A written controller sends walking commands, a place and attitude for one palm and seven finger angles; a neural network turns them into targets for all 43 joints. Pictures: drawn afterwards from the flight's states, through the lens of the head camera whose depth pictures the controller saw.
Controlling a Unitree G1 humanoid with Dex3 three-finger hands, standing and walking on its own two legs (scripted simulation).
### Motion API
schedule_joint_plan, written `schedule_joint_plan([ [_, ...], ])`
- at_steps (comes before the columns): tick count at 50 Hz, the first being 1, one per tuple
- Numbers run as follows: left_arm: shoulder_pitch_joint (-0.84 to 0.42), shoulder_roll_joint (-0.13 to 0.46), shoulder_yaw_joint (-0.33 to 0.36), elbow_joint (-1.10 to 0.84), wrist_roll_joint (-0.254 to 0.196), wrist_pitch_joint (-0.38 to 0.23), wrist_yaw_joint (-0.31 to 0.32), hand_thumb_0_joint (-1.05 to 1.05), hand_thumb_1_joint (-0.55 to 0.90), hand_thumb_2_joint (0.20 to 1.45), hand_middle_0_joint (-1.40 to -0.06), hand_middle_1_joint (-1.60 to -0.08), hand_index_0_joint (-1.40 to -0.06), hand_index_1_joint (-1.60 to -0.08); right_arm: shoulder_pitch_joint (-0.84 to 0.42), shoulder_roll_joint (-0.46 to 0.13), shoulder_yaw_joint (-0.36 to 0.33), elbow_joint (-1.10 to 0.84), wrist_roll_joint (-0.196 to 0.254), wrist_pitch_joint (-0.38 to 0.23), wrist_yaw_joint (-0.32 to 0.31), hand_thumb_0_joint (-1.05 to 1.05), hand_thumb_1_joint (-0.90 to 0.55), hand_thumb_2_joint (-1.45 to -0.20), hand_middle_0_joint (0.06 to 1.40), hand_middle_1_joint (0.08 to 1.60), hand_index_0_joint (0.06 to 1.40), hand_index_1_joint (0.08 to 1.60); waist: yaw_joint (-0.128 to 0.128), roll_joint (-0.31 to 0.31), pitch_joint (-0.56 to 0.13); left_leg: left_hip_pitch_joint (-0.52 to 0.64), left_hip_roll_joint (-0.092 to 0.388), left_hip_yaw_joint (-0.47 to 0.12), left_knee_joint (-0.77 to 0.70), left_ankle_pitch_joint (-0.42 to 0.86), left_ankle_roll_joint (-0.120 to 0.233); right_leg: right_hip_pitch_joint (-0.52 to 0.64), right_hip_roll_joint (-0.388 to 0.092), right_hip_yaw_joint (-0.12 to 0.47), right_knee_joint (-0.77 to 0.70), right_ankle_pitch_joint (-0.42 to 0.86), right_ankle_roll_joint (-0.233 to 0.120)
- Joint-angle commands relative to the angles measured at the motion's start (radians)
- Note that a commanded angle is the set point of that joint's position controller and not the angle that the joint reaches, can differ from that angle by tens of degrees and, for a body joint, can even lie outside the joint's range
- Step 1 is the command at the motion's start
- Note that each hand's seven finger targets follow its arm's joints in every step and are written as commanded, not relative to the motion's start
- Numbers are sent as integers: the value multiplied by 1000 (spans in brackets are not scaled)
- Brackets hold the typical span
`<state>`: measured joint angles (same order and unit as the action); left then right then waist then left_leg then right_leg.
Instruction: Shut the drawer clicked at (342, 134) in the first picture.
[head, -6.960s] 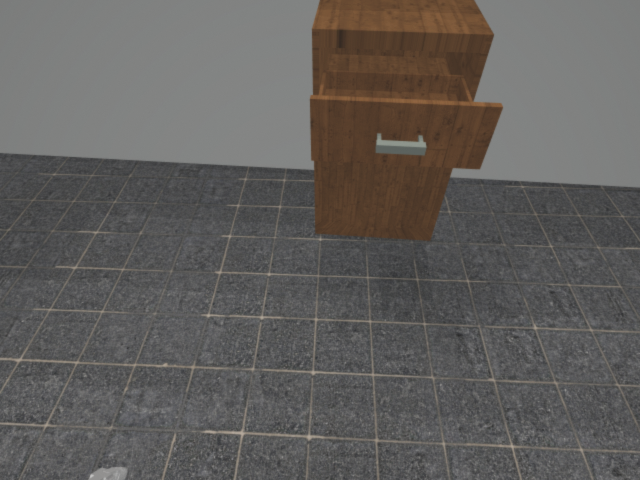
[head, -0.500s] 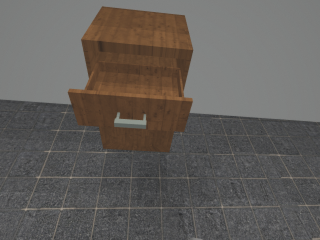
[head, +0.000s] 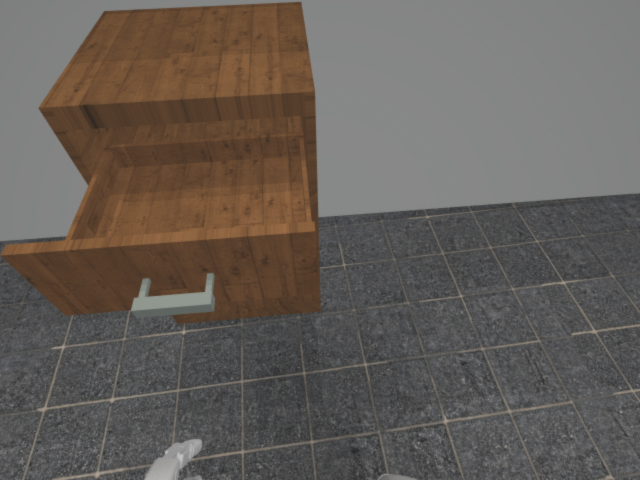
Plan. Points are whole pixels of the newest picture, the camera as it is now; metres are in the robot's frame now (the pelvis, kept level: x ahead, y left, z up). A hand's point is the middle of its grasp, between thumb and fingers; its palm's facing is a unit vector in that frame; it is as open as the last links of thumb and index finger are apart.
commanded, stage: take the last steps up to it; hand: left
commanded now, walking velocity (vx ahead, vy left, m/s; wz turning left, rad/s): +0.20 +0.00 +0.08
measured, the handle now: (176, 293) +0.40 +0.24 -0.06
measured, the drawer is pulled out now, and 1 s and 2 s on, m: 0.30 0.30 0.30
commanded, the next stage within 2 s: come to a stop and stand still in 0.18 s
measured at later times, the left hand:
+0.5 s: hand out of the picture +0.05 +0.17 -0.17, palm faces +0.10 -0.99 -0.14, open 7.4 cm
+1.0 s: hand out of the picture +0.15 +0.14 -0.15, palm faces +0.00 -0.96 -0.27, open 7.4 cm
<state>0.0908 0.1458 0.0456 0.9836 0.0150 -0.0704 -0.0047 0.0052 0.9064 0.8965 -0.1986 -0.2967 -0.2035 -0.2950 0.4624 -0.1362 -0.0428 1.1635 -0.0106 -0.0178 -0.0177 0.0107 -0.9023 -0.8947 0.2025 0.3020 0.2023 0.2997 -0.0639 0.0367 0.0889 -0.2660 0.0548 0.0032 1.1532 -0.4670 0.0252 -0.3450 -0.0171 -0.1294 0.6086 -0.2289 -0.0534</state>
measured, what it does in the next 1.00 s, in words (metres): steps on the spot: left foot, then right foot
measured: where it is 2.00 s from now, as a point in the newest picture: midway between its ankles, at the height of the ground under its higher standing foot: outside the picture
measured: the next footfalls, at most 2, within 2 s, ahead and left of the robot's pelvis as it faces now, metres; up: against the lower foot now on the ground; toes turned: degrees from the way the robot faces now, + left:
left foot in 0.34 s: +0.14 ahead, +0.08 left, +0.00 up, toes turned +2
right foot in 0.70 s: +0.13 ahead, -0.13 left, +0.00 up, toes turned -2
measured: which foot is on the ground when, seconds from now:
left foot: up 0.00-0.32, down 0.34-1.00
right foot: down 0.00-0.34, up 0.36-0.68, down 0.70-1.00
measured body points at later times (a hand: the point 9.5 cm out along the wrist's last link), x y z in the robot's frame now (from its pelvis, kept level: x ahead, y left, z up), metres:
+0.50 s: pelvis +0.10 +0.01 +0.01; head +0.11 +0.03 +0.46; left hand +0.05 +0.22 -0.16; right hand +0.21 -0.19 -0.12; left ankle +0.15 +0.10 -0.72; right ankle +0.08 -0.12 -0.70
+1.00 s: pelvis +0.08 -0.06 +0.01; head +0.09 -0.07 +0.46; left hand +0.15 +0.19 -0.13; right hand +0.10 -0.29 -0.15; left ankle +0.10 +0.08 -0.72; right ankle +0.08 -0.14 -0.72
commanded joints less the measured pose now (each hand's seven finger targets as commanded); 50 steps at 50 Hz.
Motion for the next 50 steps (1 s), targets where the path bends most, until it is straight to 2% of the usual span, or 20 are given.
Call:
schedule_joint_plan([
  [1,157,100,15,23,2,5,30,0,900,900,-200,-300,-200,-300,5,-33,-15,-95,-16,-4,2,0,-900,-900,200,300,200,300,35,-133,-38,-212,73,-10,64,119,-13,58,-283,230,-399,127,-118],
  [4,169,77,16,25,9,0,32,0,900,900,-200,-300,-200,-300,-4,-10,-14,-105,-18,10,7,0,-900,-900,200,300,200,300,12,-138,-31,-153,70,35,-99,152,-38,-16,-245,160,-416,165,-119],
  [11,252,139,20,66,8,2,23,0,900,900,-200,-300,-200,-300,-206,-42,-10,-171,-11,-13,23,0,-900,-900,200,300,200,300,73,-128,-24,-106,36,66,-440,174,-42,104,-262,208,-400,97,-133],
  [14,256,135,17,82,1,14,24,0,900,900,-200,-300,-200,-300,-179,-49,-4,-148,-10,-29,16,0,-900,-900,200,300,200,300,52,-112,-24,84,-2,92,-648,271,-42,59,-214,169,-304,82,-86],
  [15,268,101,7,91,-1,20,26,0,900,900,-200,-300,-200,-300,-143,-72,-1,-127,-9,-38,9,0,-900,-900,200,300,200,300,40,-44,-46,176,25,44,-721,384,-37,36,-159,133,-205,107,-46],
  [17,337,27,-17,101,-7,33,33,0,900,900,-200,-300,-200,-300,-111,-166,-5,-119,-7,-36,-9,0,-900,-900,200,300,200,300,65,140,-88,218,279,-182,-771,821,89,17,-40,43,-22,-143,48],
  [19,344,44,-23,128,-7,59,46,0,900,900,-200,-300,-200,-300,-188,-150,10,-119,-5,-26,-32,0,-900,-900,200,300,200,300,77,156,-72,130,298,-198,-862,886,135,56,-46,96,103,-317,75],
  [22,360,59,-19,150,-4,79,46,0,900,900,-200,-300,-200,-300,-253,-135,13,-109,5,-13,-45,0,-900,-900,200,300,200,300,95,56,-45,134,268,-129,-841,970,147,49,-71,123,123,-250,78],
  [29,347,44,0,102,8,107,47,0,900,900,-200,-300,-200,-300,-301,-157,-30,-135,-1,17,-32,0,-900,-900,200,300,200,300,83,97,-126,79,238,-83,-856,603,147,47,-53,97,181,-216,82],
  [31,366,33,-3,106,9,101,47,0,900,900,-200,-300,-200,-300,-310,-152,-32,-136,-2,22,-24,0,-900,-900,200,300,200,300,93,91,-114,27,220,-85,-863,402,130,96,-49,81,80,-159,77],
  [32,323,208,-31,26,22,83,44,0,900,900,-200,-300,-200,-300,-353,-229,-34,-200,-10,24,-26,0,-900,-900,200,300,200,300,92,92,-46,50,104,-52,-856,232,91,66,11,56,99,-227,58],
  [33,347,129,-19,8,22,98,38,0,900,900,-200,-300,-200,-300,-395,-214,-55,-240,-8,11,-15,0,-900,-900,200,300,200,300,118,79,-64,-51,176,-97,-820,9,50,-5,-23,114,-18,-182,42],
  [34,356,133,-24,-4,27,91,41,0,900,900,-200,-300,-200,-300,-385,-187,-46,-255,-3,26,-7,0,-900,-900,200,300,200,300,110,35,-68,-74,108,-61,-741,-1,22,22,-45,156,-136,-127,35],
  [35,347,155,-20,-19,27,82,45,0,900,900,-200,-300,-200,-300,-368,-138,-38,-262,1,39,0,0,-900,-900,200,300,200,300,98,-94,-51,-67,14,7,-614,20,-12,-43,-108,283,-269,-222,4],
  [36,284,199,-18,-39,27,82,45,0,900,900,-200,-300,-200,-300,-334,-104,-33,-269,2,51,7,0,-900,-900,200,300,200,300,54,-145,-50,-11,-40,41,-505,47,-33,-140,-182,364,-350,-354,-26],
  [37,215,216,-22,-65,19,67,52,0,900,900,-200,-300,-200,-300,-290,-90,-20,-260,-9,60,15,0,-900,-900,200,300,200,300,37,-304,-46,-23,-46,39,-427,73,-39,-131,-205,412,-399,-401,-43],
  [38,181,196,-18,-74,12,58,58,0,900,900,-200,-300,-200,-300,-274,-104,-23,-252,-9,59,17,0,-900,-900,200,300,200,300,34,-327,-35,-45,-37,9,-378,100,-32,-105,-202,403,-390,-322,-54],
  [41,139,206,-8,-89,9,59,58,0,900,900,-200,-300,-200,-300,-235,-116,-22,-238,0,46,17,0,-900,-900,200,300,200,300,17,-184,-33,-21,-28,19,-451,126,-30,-49,-181,299,-306,-158,-64],
  [47,189,181,-23,-60,-2,56,56,0,900,900,-200,-300,-200,-300,-204,-132,12,-175,-4,15,9,0,-900,-900,200,300,200,300,64,-1,-46,38,29,-50,-694,347,1,81,-97,205,-210,34,16],
  [50,186,177,-25,-43,-5,52,56,0,900,900,-200,-300,-200,-300,-197,-128,18,-154,-4,17,6,0,-900,-900,200,300,200,300,65,-33,-49,24,23,-40,-694,303,-7,118,-107,215,-243,22,15],
])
